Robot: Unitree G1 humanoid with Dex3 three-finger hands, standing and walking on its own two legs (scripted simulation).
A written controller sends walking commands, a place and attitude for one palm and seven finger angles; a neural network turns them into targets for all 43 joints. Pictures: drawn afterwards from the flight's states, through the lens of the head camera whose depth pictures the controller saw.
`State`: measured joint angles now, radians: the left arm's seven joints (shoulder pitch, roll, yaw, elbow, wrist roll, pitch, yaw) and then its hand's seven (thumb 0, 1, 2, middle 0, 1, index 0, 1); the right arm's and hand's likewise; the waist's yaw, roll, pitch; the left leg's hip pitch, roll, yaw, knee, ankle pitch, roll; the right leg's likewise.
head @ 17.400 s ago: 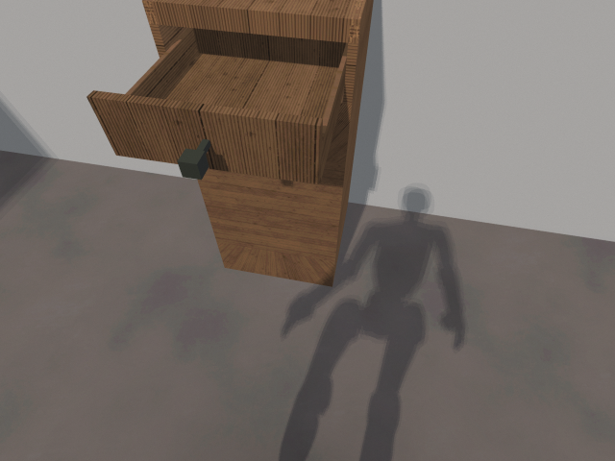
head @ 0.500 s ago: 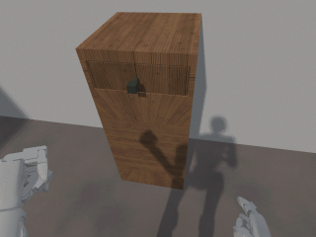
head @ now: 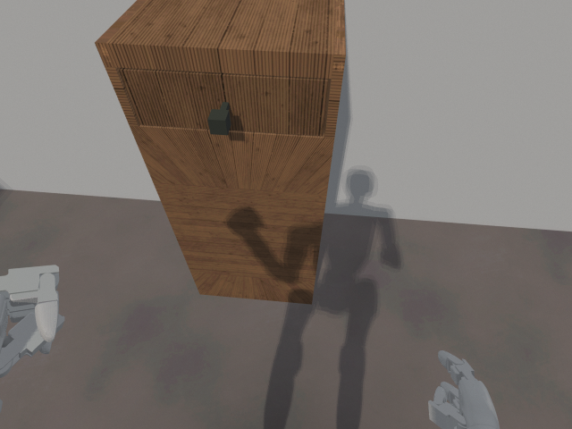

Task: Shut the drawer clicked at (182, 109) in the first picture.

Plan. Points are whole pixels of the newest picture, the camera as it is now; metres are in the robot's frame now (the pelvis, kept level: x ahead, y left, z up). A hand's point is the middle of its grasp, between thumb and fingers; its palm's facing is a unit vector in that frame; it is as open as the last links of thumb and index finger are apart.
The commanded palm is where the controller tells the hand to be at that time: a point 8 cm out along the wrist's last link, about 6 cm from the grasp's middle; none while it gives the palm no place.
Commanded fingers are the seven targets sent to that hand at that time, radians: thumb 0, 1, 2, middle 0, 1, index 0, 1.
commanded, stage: step back with the hand held close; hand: left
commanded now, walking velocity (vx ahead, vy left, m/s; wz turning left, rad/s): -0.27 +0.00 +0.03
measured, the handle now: (221, 116) +0.62 +0.17 +0.09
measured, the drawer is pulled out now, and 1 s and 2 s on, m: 0.00 0.00 0.00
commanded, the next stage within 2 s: stop stepping back and stand still in 0.98 s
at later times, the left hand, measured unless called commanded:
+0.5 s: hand out of the picture +0.12 +0.25 +0.16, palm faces +0.39 -0.77 -0.50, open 3.3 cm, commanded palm +0.05 +0.29 +0.18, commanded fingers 0.00 0.90 0.90 -1.40 -1.60 -1.40 -1.60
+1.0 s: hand out of the picture +0.04 +0.27 +0.17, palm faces +0.35 -0.84 -0.41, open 3.3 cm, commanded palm -0.02 +0.31 +0.18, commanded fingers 0.00 0.90 0.90 -1.40 -1.60 -1.40 -1.60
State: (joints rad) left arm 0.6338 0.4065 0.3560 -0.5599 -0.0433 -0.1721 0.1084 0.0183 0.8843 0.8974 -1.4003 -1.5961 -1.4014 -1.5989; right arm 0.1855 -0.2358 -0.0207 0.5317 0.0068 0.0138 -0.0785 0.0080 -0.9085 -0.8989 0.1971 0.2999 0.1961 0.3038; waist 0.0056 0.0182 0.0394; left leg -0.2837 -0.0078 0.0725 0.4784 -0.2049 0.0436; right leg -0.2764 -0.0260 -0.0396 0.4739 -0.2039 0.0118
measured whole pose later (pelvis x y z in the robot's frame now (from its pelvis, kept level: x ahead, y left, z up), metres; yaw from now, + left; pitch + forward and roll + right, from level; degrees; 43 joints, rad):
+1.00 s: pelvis -0.15 +0.03 +0.00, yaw +0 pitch +3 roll -6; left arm 0.62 0.42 0.38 -0.62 -0.06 -0.28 0.13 0.02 0.89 0.90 -1.40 -1.60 -1.40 -1.60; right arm 0.20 -0.17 0.00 0.60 -0.03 -0.12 -0.05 0.01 -0.91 -0.90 0.20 0.30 0.20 0.30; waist 0.02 0.01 -0.03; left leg -0.47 0.04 0.01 0.32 0.09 0.06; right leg -0.22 0.09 -0.03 0.66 -0.53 -0.03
